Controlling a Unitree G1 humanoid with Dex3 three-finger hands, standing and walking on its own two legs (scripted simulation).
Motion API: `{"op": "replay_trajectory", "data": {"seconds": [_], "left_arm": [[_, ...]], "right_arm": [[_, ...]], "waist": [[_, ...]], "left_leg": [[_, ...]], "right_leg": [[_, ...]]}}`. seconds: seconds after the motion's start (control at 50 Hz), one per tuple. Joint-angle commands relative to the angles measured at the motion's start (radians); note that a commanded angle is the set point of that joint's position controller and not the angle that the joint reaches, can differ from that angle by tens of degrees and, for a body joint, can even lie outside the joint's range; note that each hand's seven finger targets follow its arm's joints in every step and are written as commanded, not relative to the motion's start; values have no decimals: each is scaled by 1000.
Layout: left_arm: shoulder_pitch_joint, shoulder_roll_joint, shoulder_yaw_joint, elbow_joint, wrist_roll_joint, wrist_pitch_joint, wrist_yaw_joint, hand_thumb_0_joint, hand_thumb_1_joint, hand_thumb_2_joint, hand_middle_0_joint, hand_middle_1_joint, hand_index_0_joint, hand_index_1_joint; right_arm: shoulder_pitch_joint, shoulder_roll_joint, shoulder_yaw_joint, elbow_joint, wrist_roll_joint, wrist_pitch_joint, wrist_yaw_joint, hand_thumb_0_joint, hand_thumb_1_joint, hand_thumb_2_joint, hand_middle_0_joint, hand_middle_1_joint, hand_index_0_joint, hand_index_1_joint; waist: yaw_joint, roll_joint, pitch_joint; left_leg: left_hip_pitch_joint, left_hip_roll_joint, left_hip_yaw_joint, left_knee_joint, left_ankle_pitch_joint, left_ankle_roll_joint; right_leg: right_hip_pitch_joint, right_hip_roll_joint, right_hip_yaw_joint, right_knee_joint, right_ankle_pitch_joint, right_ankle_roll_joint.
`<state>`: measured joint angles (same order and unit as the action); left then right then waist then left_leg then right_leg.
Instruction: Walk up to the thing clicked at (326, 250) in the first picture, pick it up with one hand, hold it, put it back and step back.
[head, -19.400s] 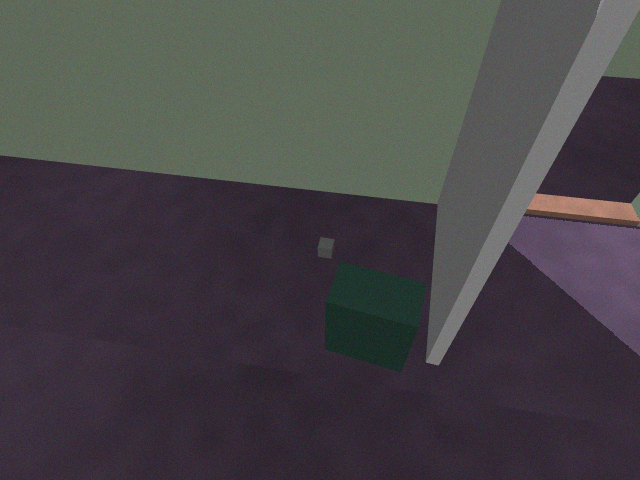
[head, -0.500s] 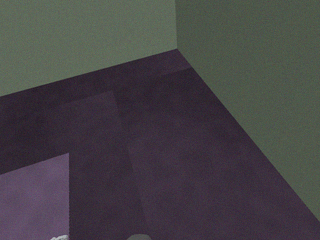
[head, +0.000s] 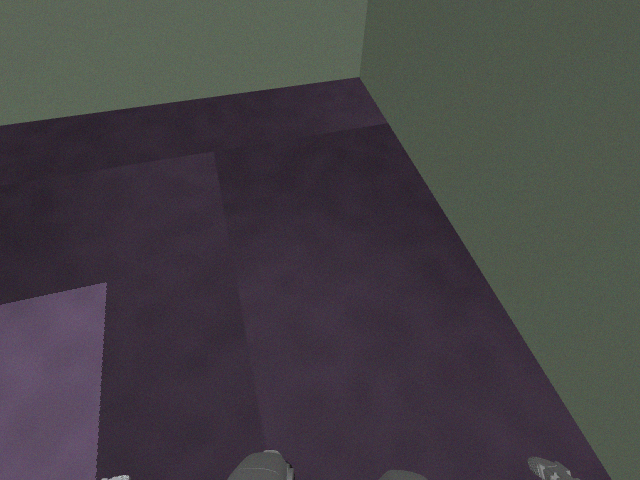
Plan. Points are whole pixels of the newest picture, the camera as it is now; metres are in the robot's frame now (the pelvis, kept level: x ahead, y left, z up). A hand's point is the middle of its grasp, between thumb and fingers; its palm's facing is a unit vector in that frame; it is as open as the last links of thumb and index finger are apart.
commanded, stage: walk up
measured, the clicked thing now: out of the picture -1.04 -0.83 -0.73
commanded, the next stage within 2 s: stand in 0.76 s
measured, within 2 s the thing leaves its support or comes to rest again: neither
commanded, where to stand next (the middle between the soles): +0.08 +0.01 m, yaw -2 degrees
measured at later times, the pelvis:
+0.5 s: pelvis +0.03 +0.00 +0.01, yaw -1 degrees
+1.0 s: pelvis +0.04 +0.00 +0.02, yaw -2 degrees
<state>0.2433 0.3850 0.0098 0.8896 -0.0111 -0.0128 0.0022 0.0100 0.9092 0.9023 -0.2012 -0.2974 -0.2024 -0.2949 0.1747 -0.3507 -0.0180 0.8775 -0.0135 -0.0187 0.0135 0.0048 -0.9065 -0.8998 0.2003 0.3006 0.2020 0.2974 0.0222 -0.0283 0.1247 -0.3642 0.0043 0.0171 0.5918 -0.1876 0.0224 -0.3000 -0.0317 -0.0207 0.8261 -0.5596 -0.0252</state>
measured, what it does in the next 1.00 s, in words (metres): stands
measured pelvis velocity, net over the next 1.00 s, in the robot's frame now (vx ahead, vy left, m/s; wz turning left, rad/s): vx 0.04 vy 0.00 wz -0.03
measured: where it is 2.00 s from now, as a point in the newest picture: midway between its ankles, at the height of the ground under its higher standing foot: outside the picture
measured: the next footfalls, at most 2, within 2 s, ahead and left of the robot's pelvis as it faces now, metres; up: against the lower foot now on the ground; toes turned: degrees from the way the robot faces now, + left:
none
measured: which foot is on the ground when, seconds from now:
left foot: down 0.00-1.00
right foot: down 0.00-1.00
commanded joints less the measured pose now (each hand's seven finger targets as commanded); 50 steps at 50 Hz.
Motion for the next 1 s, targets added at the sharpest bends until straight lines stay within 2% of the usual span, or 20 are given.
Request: {"op": "replay_trajectory", "data": {"seconds": [0.0, 0.02, 0.04, 0.06, 0.08, 0.1, 0.12, 0.14, 0.16, 0.18, 0.2, 0.24, 0.28, 0.46, 0.64, 0.72, 0.76, 0.86, 0.96, 0.98], "left_arm": [[128, 186, 58, 19, -1, -20, 21, 0, 900, 900, -200, -300, -200, -300], [127, 189, 58, 35, 5, -26, 26, 0, 900, 900, -200, -300, -200, -300], [136, 179, 56, 57, 10, -30, 31, 0, 900, 900, -200, -300, -200, -300], [131, 180, 56, 70, 18, -35, 34, 0, 900, 900, -200, -300, -200, -300], [113, 198, 59, 65, 26, -42, 37, 0, 900, 900, -200, -300, -200, -300], [65, 246, 65, 49, 35, -49, 38, 0, 900, 900, -200, -300, -200, -300], [-20, 296, 71, 39, 38, -48, 32, 0, 900, 900, -200, -300, -200, -300], [-99, 277, 58, 20, 38, -46, 26, 0, 900, 900, -200, -300, -200, -300], [-114, 234, 45, 22, 30, -48, 24, 0, 900, 900, -200, -300, -200, -300], [-98, 207, 39, 33, 22, -53, 22, 0, 900, 900, -200, -300, -200, -300], [-78, 201, 37, 58, 21, -58, 22, 0, 900, 900, -200, -300, -200, -300], [-65, 215, 38, 71, 22, -66, 18, 0, 900, 900, -200, -300, -200, -300], [-88, 222, 40, 79, 18, -66, 20, 0, 900, 900, -200, -300, -200, -300], [-117, 212, 29, 123, 12, -43, 19, 0, 900, 900, -200, -300, -200, -300], [-170, 208, 23, 155, 15, -32, 17, 0, 900, 900, -200, -300, -200, -300], [-186, 203, 24, 168, 16, -31, 18, 0, 900, 900, -200, -300, -200, -300], [-185, 176, 19, 181, 16, -21, 9, 0, 900, 900, -200, -300, -200, -300], [-176, 174, 23, 192, 18, -21, 7, 0, 900, 900, -200, -300, -200, -300], [-184, 177, 25, 194, 20, -23, 6, 0, 900, 900, -200, -300, -200, -300], [-178, 178, 26, 198, 20, -23, 7, 0, 900, 900, -200, -300, -200, -300]], "right_arm": [[-43, -279, -69, -55, -3, -2, -15, 0, -900, -900, 200, 300, 200, 300], [-51, -274, -67, -58, -3, 5, -13, 0, -900, -900, 200, 300, 200, 300], [-75, -266, -64, -61, 2, 12, -11, 0, -900, -900, 200, 300, 200, 300], [-84, -246, -59, -60, 9, 18, -8, 0, -900, -900, 200, 300, 200, 300], [-92, -220, -48, -59, 15, 21, -7, 0, -900, -900, 200, 300, 200, 300], [-100, -192, -42, -56, 21, 24, -4, 0, -900, -900, 200, 300, 200, 300], [-84, -199, -49, -30, 20, 29, -5, 0, -900, -900, 200, 300, 200, 300], [-58, -211, -56, 1, 12, 27, -6, 0, -900, -900, 200, 300, 200, 300], [-60, -229, -59, 13, 6, 20, -4, 0, -900, -900, 200, 300, 200, 300], [-89, -241, -58, 17, 10, 10, 0, 0, -900, -900, 200, 300, 200, 300], [-125, -228, -54, 24, 14, 7, 5, 0, -900, -900, 200, 300, 200, 300], [-126, -214, -45, 34, 12, 2, 7, 0, -900, -900, 200, 300, 200, 300], [-112, -207, -37, 62, 15, 1, 6, 0, -900, -900, 200, 300, 200, 300], [-154, -223, -40, 127, 10, 5, 3, 0, -900, -900, 200, 300, 200, 300], [-152, -228, -42, 171, 8, 4, 0, 0, -900, -900, 200, 300, 200, 300], [-144, -221, -43, 185, 8, 2, -1, 0, -900, -900, 200, 300, 200, 300], [-152, -213, -32, 196, 10, -11, -6, 0, -900, -900, 200, 300, 200, 300], [-162, -222, -33, 206, 8, -20, -13, 0, -900, -900, 200, 300, 200, 300], [-157, -208, -29, 212, 10, -22, -16, 0, -900, -900, 200, 300, 200, 300], [-162, -212, -31, 215, 11, -21, -16, 0, -900, -900, 200, 300, 200, 300]], "waist": [[4, 246, -163], [-1, 221, -174], [12, 208, -176], [18, 175, -171], [21, 131, -164], [7, 32, -134], [-29, -54, -76], [-64, -61, -48], [-71, -11, -49], [-52, 22, -72], [-30, 9, -82], [-24, -39, -119], [-26, -37, -127], [-8, 25, -151], [-19, 59, -146], [-22, 56, -166], [-24, 28, -155], [-19, 53, -175], [-31, 36, -179], [-30, 41, -170]], "left_leg": [[113, 207, -240, -190, 33, 158], [118, 198, -222, -160, 40, 153], [88, 198, -203, -136, 21, 143], [31, 187, -192, -121, -24, 118], [-12, 171, -174, -109, -75, 87], [-18, 111, -140, -68, -136, 41], [71, 50, -102, -36, -227, 17], [187, 59, -93, -20, -212, 12], [215, 93, -140, -96, -173, 24], [202, 119, -172, -134, -113, 41], [174, 122, -164, -130, -56, 55], [206, 103, -121, -117, 21, 46], [206, 102, -111, -125, 97, 35], [214, 125, -126, -228, 91, 34], [206, 126, -126, -290, 43, 23], [231, 128, -116, -283, 113, 22], [233, 145, -143, -322, 96, 8], [279, 142, -121, -308, 192, 0], [300, 141, -103, -293, 240, -2], [303, 139, -103, -289, 210, -4]], "right_leg": [[18, 0, -4, -143, 128, 12], [45, 15, -18, -211, 183, 17], [90, 23, -32, -283, 256, 20], [149, 22, -21, -336, 311, 14], [177, -17, 37, -379, 341, 1], [93, -127, 211, -451, 250, -40], [-79, -201, 300, -482, 144, -92], [-190, -212, 294, -472, 105, -96], [-196, -167, 221, -451, 138, -61], [-125, -107, 145, -429, 220, -25], [-61, -85, 116, -431, 285, -17], [-21, -107, 155, -446, 370, -19], [30, -116, 153, -449, 413, -15], [126, -90, 100, -463, 432, -4], [166, -84, 92, -488, 441, -3], [181, -88, 91, -500, 462, -1], [170, -87, 97, -526, 394, 15], [179, -98, 97, -545, 451, 18], [180, -102, 99, -562, 489, 18], [169, -102, 100, -571, 467, 18]]}}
